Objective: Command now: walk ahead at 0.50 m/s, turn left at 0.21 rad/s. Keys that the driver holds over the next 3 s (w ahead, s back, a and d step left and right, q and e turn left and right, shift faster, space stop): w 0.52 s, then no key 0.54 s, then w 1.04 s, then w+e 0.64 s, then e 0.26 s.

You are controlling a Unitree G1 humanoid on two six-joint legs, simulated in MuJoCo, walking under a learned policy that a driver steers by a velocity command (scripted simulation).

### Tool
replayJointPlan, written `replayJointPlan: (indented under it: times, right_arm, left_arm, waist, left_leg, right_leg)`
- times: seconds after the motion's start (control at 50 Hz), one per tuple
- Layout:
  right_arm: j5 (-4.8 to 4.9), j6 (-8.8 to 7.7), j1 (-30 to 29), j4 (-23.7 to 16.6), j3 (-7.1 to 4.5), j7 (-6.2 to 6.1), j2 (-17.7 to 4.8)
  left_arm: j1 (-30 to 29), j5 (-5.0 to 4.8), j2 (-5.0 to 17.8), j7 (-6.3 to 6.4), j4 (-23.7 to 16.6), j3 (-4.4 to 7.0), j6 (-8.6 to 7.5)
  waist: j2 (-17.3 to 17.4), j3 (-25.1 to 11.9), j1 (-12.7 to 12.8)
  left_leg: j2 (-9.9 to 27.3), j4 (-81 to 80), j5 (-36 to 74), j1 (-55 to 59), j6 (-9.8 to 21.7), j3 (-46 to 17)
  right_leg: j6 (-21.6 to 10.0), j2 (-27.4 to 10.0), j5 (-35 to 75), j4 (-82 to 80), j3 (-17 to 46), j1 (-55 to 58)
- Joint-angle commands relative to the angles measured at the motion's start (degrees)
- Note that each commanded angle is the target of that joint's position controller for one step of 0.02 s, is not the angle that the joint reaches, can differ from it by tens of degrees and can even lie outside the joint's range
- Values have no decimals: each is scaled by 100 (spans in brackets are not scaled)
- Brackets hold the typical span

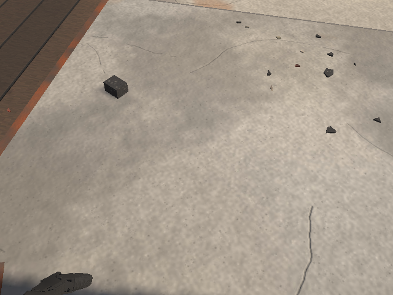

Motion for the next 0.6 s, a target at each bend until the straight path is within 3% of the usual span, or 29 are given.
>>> replayJointPlan:
  times: [0.02, 0.04, 0.06, 0.08, 0.1, 0.12, 0.14, 0.18, 0.22, 0.28, 0.36, 0.42, 0.48, 0.52, 0.54, 0.56, 0.58, 0.6]
  right_arm:
    - [-21, 5, -48, -204, -191, -14, -756]
    - [-98, 20, -12, -297, -90, -22, -536]
    - [23, -56, 808, -324, 35, -20, -124]
    - [76, -108, 675, -291, 5, -27, -449]
    - [146, -124, 0, -377, -107, -23, -835]
    - [86, -136, -443, -493, -89, -31, -814]
    - [-11, -159, -698, -565, -85, -21, -730]
    - [-43, -149, -550, -496, -83, 6, -548]
    - [-50, -117, -481, -449, -44, 13, -371]
    - [-100, -131, -988, -609, 24, 16, -232]
    - [-60, -216, -1723, -745, 95, 107, -75]
    - [-3, -267, -2232, -888, 102, 201, -81]
    - [13, -305, -2484, -1014, 74, 297, -165]
    - [-8, -314, -2144, -944, -5, 312, -348]
    - [-60, -319, -1502, -757, -107, 284, -526]
    - [-145, -325, -694, -538, -215, 229, -805]
    - [-285, -296, 113, -432, -309, 167, -1310]
    - [-234, -248, 142, -364, -275, 195, -1249]
  left_arm:
    - [513, 26, 909, 42, -210, 360, -128]
    - [1381, 85, 1160, 70, -103, 434, -143]
    - [2009, 124, 1670, 64, 85, 585, -87]
    - [2176, -65, 1206, 0, 187, 480, -66]
    - [1825, -85, 892, 22, 137, 383, -50]
    - [1479, -9, 788, 48, 66, 331, -11]
    - [1276, 37, 675, 53, 74, 285, 9]
    - [1142, 94, 528, 77, 76, 225, -23]
    - [1235, 22, 580, 93, 154, 235, -57]
    - [1402, -22, 793, 137, 285, 289, -39]
    - [1704, -75, 879, 180, 466, 288, 37]
    - [2054, -96, 922, 196, 650, 289, 113]
    - [2197, -110, 990, 230, 783, 316, 223]
    - [2102, -111, 1106, 266, 796, 353, 274]
    - [1950, -100, 1109, 286, 770, 345, 309]
    - [1894, -50, 993, 311, 684, 287, 309]
    - [2079, 162, 605, 320, 467, 139, 237]
    - [2869, 79, 190, 260, 633, 11, 159]
  waist:
    - [835, -277, 581]
    - [436, -1127, 939]
    - [-1190, -1988, 762]
    - [-1246, -1899, 908]
    - [-592, -998, 995]
    - [-165, -566, 891]
    - [-26, -163, 779]
    - [-265, -139, 548]
    - [-294, -167, 493]
    - [-111, -28, 599]
    - [-107, 100, 863]
    - [-89, 235, 1031]
    - [-133, 291, 970]
    - [-251, 46, 684]
    - [-244, -343, 289]
    - [-155, -981, -79]
    - [849, -1954, -164]
    - [1932, -2727, 134]
  left_leg:
    - [1288, 570, 3296, -290, 628, -770]
    - [946, 2009, 2801, -875, 410, -453]
    - [24, 4185, 387, -2911, -120, 138]
    - [18, 4945, -1046, -3889, -178, -214]
    - [338, 5194, -631, -4275, -133, -228]
    - [614, 5046, -202, -4187, -107, 62]
    - [798, 4666, 116, -4118, -118, 179]
    - [1026, 4161, 524, -3594, -147, 237]
    - [1069, 3813, 614, -3536, -229, 373]
    - [1131, 2875, 1288, -3795, -367, 490]
    - [967, 1480, 2500, -3421, -384, 701]
    - [837, 963, 2739, -3323, -329, 778]
    - [750, 621, 2260, -3395, -138, 763]
    - [572, 479, 1857, -2779, 45, 884]
    - [405, 253, 2045, -1850, 205, 1022]
    - [650, 300, 2820, -451, 425, 842]
    - [2029, 855, 4592, 1641, 969, -691]
    - [3028, 452, 4912, 2706, 1817, -2626]
  right_leg:
    - [-399, 68, -322, -238, -181, 1299]
    - [-733, -624, -122, -34, 513, 2724]
    - [-1708, -1843, -1312, -464, 3028, 4798]
    - [-1813, -2086, -2944, -1304, 4384, 4944]
    - [-1541, -1937, -3276, -1425, 3706, 4260]
    - [-1369, -1703, -2789, -1453, 2983, 3565]
    - [-1368, -1474, -2151, -1581, 2468, 2933]
    - [-1283, -1137, -1239, -1785, 1833, 2443]
    - [-1376, -1082, -540, -1917, 1439, 2327]
    - [-1414, -1061, 166, -2094, 991, 2373]
    - [-1188, -815, 415, -2115, 399, 2361]
    - [-1170, -976, 413, -2033, 410, 2643]
    - [-1083, -1239, 837, -1732, 489, 3236]
    - [-968, -1268, 2009, -1232, 429, 3441]
    - [-816, -1054, 2995, -442, 232, 3343]
    - [-585, -754, 2931, 648, 53, 2778]
    - [-258, -177, 608, 2615, -160, 1142]
    - [-5, 612, -3809, 4123, 313, -333]
Next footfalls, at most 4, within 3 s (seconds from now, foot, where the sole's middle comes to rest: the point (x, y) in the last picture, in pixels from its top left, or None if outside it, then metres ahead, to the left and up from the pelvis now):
0.02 right None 0.19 -0.12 -0.77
0.56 left None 0.49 0.11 -0.77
0.96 right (222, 269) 0.56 -0.12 -0.77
1.68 right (211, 196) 0.86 -0.11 -0.77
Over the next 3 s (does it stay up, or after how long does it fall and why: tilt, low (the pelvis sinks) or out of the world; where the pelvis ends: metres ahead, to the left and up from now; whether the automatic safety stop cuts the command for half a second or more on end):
stays up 1.32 -0.05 0.01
